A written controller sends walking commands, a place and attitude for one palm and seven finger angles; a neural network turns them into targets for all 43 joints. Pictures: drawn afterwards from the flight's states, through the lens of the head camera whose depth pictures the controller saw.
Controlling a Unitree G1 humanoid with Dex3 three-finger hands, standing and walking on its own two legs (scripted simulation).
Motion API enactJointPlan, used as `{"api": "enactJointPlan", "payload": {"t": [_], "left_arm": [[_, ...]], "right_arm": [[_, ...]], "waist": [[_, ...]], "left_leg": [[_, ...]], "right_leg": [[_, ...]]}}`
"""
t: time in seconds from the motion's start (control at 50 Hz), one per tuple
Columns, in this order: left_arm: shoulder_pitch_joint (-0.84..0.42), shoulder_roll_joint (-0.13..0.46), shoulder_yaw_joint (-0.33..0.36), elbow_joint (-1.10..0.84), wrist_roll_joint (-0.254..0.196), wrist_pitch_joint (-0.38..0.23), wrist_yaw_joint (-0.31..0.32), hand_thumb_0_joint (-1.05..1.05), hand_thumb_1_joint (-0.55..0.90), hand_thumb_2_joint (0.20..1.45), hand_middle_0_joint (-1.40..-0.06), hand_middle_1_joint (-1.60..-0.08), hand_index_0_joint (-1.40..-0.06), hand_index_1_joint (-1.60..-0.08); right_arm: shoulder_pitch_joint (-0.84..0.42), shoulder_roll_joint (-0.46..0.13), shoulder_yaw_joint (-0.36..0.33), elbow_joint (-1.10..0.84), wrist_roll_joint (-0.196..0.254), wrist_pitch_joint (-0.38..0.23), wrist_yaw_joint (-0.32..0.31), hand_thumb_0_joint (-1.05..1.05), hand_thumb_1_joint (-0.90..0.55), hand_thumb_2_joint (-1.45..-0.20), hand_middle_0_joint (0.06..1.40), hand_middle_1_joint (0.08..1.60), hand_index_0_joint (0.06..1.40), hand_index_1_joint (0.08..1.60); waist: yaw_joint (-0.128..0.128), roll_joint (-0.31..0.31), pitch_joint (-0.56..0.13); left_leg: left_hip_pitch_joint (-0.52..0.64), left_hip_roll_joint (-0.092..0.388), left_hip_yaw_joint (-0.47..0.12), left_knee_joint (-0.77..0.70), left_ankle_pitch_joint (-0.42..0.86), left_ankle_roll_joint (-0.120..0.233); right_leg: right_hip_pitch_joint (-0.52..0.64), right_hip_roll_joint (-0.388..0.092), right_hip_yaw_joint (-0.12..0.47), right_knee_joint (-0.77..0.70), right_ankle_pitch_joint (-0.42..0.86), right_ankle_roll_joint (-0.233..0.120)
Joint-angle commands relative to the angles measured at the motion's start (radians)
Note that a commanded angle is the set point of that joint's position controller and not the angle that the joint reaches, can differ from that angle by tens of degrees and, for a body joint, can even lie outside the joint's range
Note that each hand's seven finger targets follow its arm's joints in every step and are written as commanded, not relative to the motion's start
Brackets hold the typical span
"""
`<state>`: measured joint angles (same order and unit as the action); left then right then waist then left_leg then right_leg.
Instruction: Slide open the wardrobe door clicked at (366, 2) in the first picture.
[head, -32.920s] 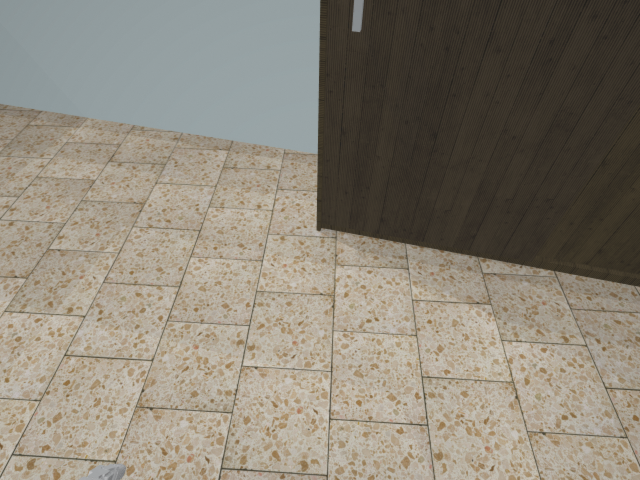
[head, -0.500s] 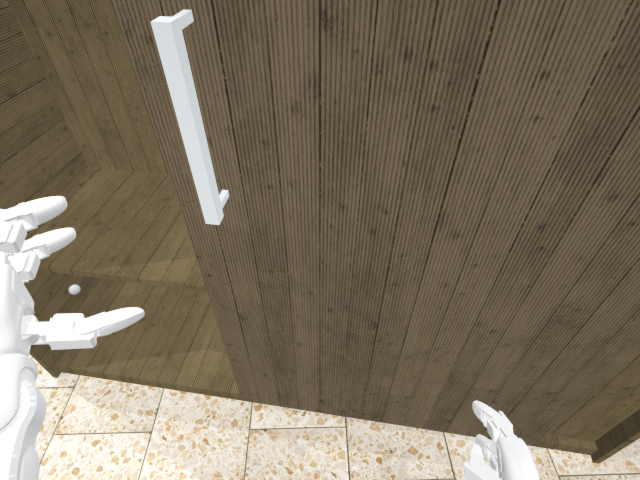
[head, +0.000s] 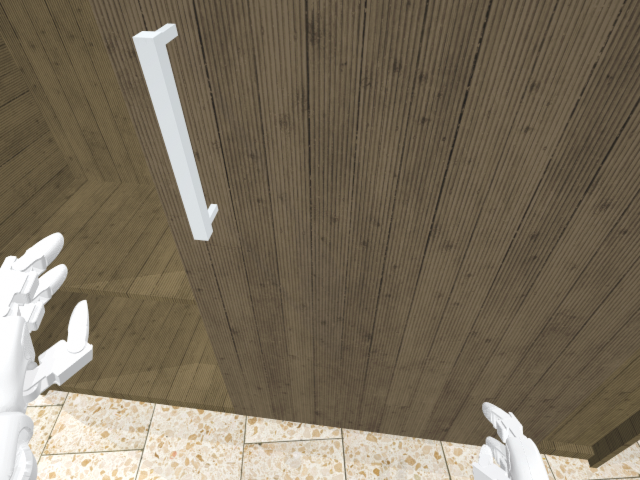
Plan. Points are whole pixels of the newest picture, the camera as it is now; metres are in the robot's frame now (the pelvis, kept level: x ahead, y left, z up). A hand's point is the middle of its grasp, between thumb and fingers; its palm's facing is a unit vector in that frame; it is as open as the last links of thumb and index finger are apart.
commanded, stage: draw the hand back to the body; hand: left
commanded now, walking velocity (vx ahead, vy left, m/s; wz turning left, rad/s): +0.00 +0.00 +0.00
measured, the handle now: (187, 145) +0.44 +0.24 +0.22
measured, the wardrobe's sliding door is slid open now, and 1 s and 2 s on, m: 0.65 0.65 0.65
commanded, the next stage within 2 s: step back with the hand held close in 0.30 s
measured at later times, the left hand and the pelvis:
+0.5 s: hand (75, 332) +0.19 +0.27 +0.16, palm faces +0.48 -0.80 -0.36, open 7.4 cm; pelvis +0.00 +0.00 +0.00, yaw +1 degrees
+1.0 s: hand (8, 392) +0.13 +0.30 +0.15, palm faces +0.45 -0.77 -0.45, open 7.4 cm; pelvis -0.07 +0.03 -0.01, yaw +1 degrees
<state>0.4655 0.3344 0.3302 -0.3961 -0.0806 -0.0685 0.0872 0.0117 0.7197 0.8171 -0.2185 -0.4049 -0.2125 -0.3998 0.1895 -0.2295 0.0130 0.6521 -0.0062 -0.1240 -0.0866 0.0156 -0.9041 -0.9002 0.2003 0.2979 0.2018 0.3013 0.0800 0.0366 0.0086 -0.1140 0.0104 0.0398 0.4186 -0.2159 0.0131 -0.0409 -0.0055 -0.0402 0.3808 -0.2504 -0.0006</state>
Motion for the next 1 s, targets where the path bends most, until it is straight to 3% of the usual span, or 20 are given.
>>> {"api": "enactJointPlan", "payload": {"t": [0.0, 0.1, 0.18, 0.26, 0.38, 0.4, 0.42, 0.44, 0.5, 0.54, 0.62, 0.66, 0.68, 0.76, 0.78, 0.84, 0.88, 0.94, 0.96, 0.98], "left_arm": [[-0.143, 0.191, 0.109, -0.214, -0.001, -0.068, 0.028, 0.000, 0.900, 0.900, -0.200, -0.300, -0.200, -0.300], [-0.137, 0.178, 0.101, -0.187, -0.004, -0.058, 0.025, 0.000, 0.900, 0.900, -0.200, -0.300, -0.200, -0.300], [-0.146, 0.183, 0.101, -0.206, 0.000, -0.058, 0.026, 0.000, 0.900, 0.900, -0.200, -0.300, -0.200, -0.300], [-0.123, 0.197, 0.119, -0.196, -0.003, -0.052, 0.024, 0.000, 0.900, 0.900, -0.200, -0.300, -0.200, -0.300], [-0.136, 0.189, 0.112, -0.202, -0.003, -0.055, 0.024, 0.000, 0.900, 0.900, -0.200, -0.300, -0.200, -0.300], [-0.165, 0.203, 0.126, -0.162, -0.002, -0.051, 0.027, 0.000, 0.900, 0.900, -0.200, -0.300, -0.200, -0.300], [-0.294, 0.322, 0.233, -0.244, 0.008, -0.097, 0.037, 0.000, 0.900, 0.900, -0.200, -0.300, -0.200, -0.300], [-0.192, 0.240, 0.169, -0.157, 0.009, -0.104, 0.028, 0.000, 0.900, 0.900, -0.200, -0.300, -0.200, -0.300], [-0.067, 0.202, 0.140, -0.172, 0.020, -0.121, 0.026, 0.000, 0.900, 0.900, -0.200, -0.300, -0.200, -0.300], [-0.028, 0.208, 0.145, -0.215, 0.019, -0.126, 0.029, 0.000, 0.900, 0.900, -0.200, -0.300, -0.200, -0.300], [0.043, 0.244, 0.190, -0.246, 0.011, -0.127, 0.039, 0.000, 0.900, 0.900, -0.200, -0.300, -0.200, -0.300], [0.045, 0.277, 0.220, -0.264, 0.008, -0.132, 0.045, 0.000, 0.900, 0.900, -0.200, -0.300, -0.200, -0.300], [0.048, 0.262, 0.208, -0.265, 0.007, -0.135, 0.047, 0.000, 0.900, 0.900, -0.200, -0.300, -0.200, -0.300], [0.047, 0.283, 0.230, -0.292, 0.011, -0.155, 0.054, 0.000, 0.900, 0.900, -0.200, -0.300, -0.200, -0.300], [0.047, 0.260, 0.212, -0.286, 0.012, -0.158, 0.054, 0.000, 0.900, 0.900, -0.200, -0.300, -0.200, -0.300], [0.031, 0.242, 0.210, -0.254, 0.026, -0.173, 0.056, 0.000, 0.900, 0.900, -0.200, -0.300, -0.200, -0.300], [0.016, 0.238, 0.213, -0.244, 0.038, -0.184, 0.058, 0.000, 0.900, 0.900, -0.200, -0.300, -0.200, -0.300], [-0.015, 0.228, 0.201, -0.254, 0.050, -0.202, 0.060, 0.000, 0.900, 0.900, -0.200, -0.300, -0.200, -0.300], [-0.019, 0.252, 0.218, -0.271, 0.052, -0.207, 0.063, 0.000, 0.900, 0.900, -0.200, -0.300, -0.200, -0.300], [-0.023, 0.230, 0.197, -0.287, 0.053, -0.212, 0.063, 0.000, 0.900, 0.900, -0.200, -0.300, -0.200, -0.300]], "right_arm": [[-0.138, -0.102, -0.028, -0.164, -0.006, -0.056, -0.011, 0.000, -0.900, -0.900, 0.200, 0.300, 0.200, 0.300], [-0.143, -0.100, -0.026, -0.163, -0.007, -0.049, -0.013, 0.000, -0.900, -0.900, 0.200, 0.300, 0.200, 0.300], [-0.144, -0.099, -0.023, -0.163, -0.008, -0.051, -0.009, 0.000, -0.900, -0.900, 0.200, 0.300, 0.200, 0.300], [-0.150, -0.102, -0.026, -0.164, -0.010, -0.048, -0.008, 0.000, -0.900, -0.900, 0.200, 0.300, 0.200, 0.300], [-0.148, -0.096, -0.023, -0.164, -0.008, -0.047, -0.008, 0.000, -0.900, -0.900, 0.200, 0.300, 0.200, 0.300], [-0.145, -0.100, -0.024, -0.156, -0.007, -0.043, -0.012, 0.000, -0.900, -0.900, 0.200, 0.300, 0.200, 0.300], [-0.144, -0.115, -0.022, -0.203, 0.005, -0.019, -0.003, 0.000, -0.900, -0.900, 0.200, 0.300, 0.200, 0.300], [-0.143, -0.103, -0.021, -0.180, -0.001, -0.005, -0.004, 0.000, -0.900, -0.900, 0.200, 0.300, 0.200, 0.300], [-0.124, -0.109, -0.032, -0.205, -0.005, 0.020, -0.002, 0.000, -0.900, -0.900, 0.200, 0.300, 0.200, 0.300], [-0.116, -0.117, -0.041, -0.224, -0.002, 0.035, 0.000, 0.000, -0.900, -0.900, 0.200, 0.300, 0.200, 0.300], [-0.111, -0.117, -0.048, -0.253, 0.005, 0.062, -0.004, 0.000, -0.900, -0.900, 0.200, 0.300, 0.200, 0.300], [-0.115, -0.120, -0.052, -0.261, 0.007, 0.069, -0.009, 0.000, -0.900, -0.900, 0.200, 0.300, 0.200, 0.300], [-0.109, -0.116, -0.052, -0.264, 0.010, 0.070, -0.010, 0.000, -0.900, -0.900, 0.200, 0.300, 0.200, 0.300], [-0.106, -0.132, -0.055, -0.273, 0.009, 0.060, -0.015, 0.000, -0.900, -0.900, 0.200, 0.300, 0.200, 0.300], [-0.099, -0.128, -0.053, -0.275, 0.012, 0.056, -0.013, 0.000, -0.900, -0.900, 0.200, 0.300, 0.200, 0.300], [-0.095, -0.139, -0.056, -0.276, 0.012, 0.040, -0.013, 0.000, -0.900, -0.900, 0.200, 0.300, 0.200, 0.300], [-0.088, -0.139, -0.057, -0.274, 0.015, 0.026, -0.015, 0.000, -0.900, -0.900, 0.200, 0.300, 0.200, 0.300], [-0.071, -0.142, -0.064, -0.266, 0.011, 0.005, -0.012, 0.000, -0.900, -0.900, 0.200, 0.300, 0.200, 0.300], [-0.072, -0.147, -0.066, -0.263, 0.008, -0.003, -0.013, 0.000, -0.900, -0.900, 0.200, 0.300, 0.200, 0.300], [-0.067, -0.136, -0.062, -0.260, 0.010, -0.010, -0.011, 0.000, -0.900, -0.900, 0.200, 0.300, 0.200, 0.300]], "waist": [[-0.009, 0.020, -0.046], [-0.006, 0.003, -0.043], [-0.003, 0.051, -0.064], [0.002, 0.009, -0.057], [-0.002, 0.034, -0.053], [-0.007, 0.025, -0.033], [-0.036, 0.004, 0.030], [-0.047, -0.055, 0.023], [-0.046, -0.006, -0.099], [-0.047, 0.025, -0.158], [-0.048, -0.020, -0.205], [-0.048, -0.015, -0.201], [-0.052, -0.010, -0.197], [-0.047, 0.076, -0.170], [-0.051, 0.073, -0.155], [-0.055, 0.086, -0.088], [-0.056, 0.068, -0.074], [-0.060, 0.037, -0.060], [-0.060, 0.045, -0.073], [-0.063, 0.049, -0.081]], "left_leg": [[0.059, 0.002, -0.028, -0.062, 0.145, 0.014], [0.062, 0.001, -0.025, -0.062, 0.146, 0.019], [0.063, 0.001, -0.030, -0.064, 0.165, 0.013], [0.061, 0.002, -0.026, -0.061, 0.173, 0.016], [0.059, 0.002, -0.031, -0.065, 0.166, 0.012], [0.054, 0.000, -0.026, -0.065, 0.158, 0.014], [-0.023, 0.017, -0.044, -0.018, 0.099, 0.032], [-0.022, 0.012, -0.053, 0.010, 0.097, 0.033], [0.015, 0.023, -0.040, 0.030, 0.239, 0.031], [0.022, 0.036, -0.041, 0.031, 0.333, 0.031], [-0.001, 0.052, -0.052, 0.033, 0.408, 0.029], [-0.024, 0.052, -0.056, 0.026, 0.376, 0.029], [-0.039, 0.056, -0.059, 0.023, 0.365, 0.029], [-0.138, 0.077, -0.104, -0.041, 0.228, 0.041], [-0.174, 0.085, -0.115, -0.059, 0.164, 0.043], [-0.370, 0.107, -0.151, -0.127, -0.191, 0.068], [-0.453, 0.111, -0.172, -0.144, -0.328, 0.077], [-0.470, 0.098, -0.174, -0.107, -0.403, 0.071], [-0.449, 0.094, -0.175, -0.097, -0.392, 0.071], [-0.429, 0.089, -0.174, -0.085, -0.380, 0.068]], "right_leg": [[-0.097, 0.004, 0.008, -0.080, 0.147, -0.009], [-0.092, 0.001, 0.012, -0.083, 0.154, -0.008], [-0.068, 0.000, 0.010, -0.074, 0.167, -0.012], [-0.070, 0.003, 0.011, -0.085, 0.182, -0.009], [-0.070, 0.001, 0.008, -0.080, 0.168, -0.010], [-0.085, 0.002, 0.009, -0.087, 0.164, -0.010], [-0.184, -0.044, 0.081, -0.146, 0.186, -0.001], [-0.205, -0.067, 0.086, -0.150, 0.189, -0.003], [-0.170, -0.078, 0.062, -0.079, 0.336, 0.002], [-0.148, -0.069, 0.054, -0.040, 0.374, 0.009], [-0.126, -0.057, 0.046, 0.009, 0.418, 0.014], [-0.135, -0.055, 0.049, 0.015, 0.394, 0.014], [-0.133, -0.053, 0.050, 0.021, 0.380, 0.014], [-0.112, -0.021, 0.042, 0.056, 0.235, 0.016], [-0.107, -0.016, 0.041, 0.066, 0.193, 0.016], [-0.053, -0.006, 0.059, 0.098, 0.069, 0.015], [-0.025, -0.005, 0.068, 0.114, 0.025, 0.013], [-0.087, -0.015, 0.091, 0.073, -0.111, 0.001], [-0.102, -0.016, 0.101, 0.060, -0.120, -0.003], [-0.120, -0.020, 0.104, 0.059, -0.120, -0.007]]}}
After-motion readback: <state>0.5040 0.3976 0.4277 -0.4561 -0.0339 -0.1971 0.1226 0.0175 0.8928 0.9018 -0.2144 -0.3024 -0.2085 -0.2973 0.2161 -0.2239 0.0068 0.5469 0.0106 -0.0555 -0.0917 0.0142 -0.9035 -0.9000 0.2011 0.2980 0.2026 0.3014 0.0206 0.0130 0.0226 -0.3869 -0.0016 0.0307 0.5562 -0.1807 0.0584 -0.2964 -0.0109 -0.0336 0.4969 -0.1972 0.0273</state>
